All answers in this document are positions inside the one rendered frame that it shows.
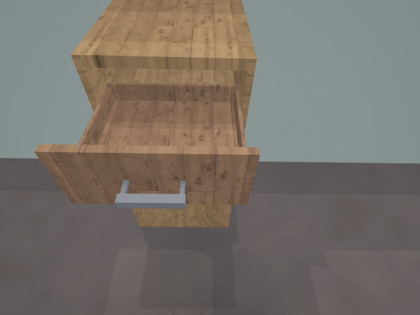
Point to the drawer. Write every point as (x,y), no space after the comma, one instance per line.
(156,135)

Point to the cabinet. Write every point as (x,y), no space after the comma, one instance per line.
(201,42)

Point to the handle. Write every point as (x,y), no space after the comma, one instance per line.
(151,201)

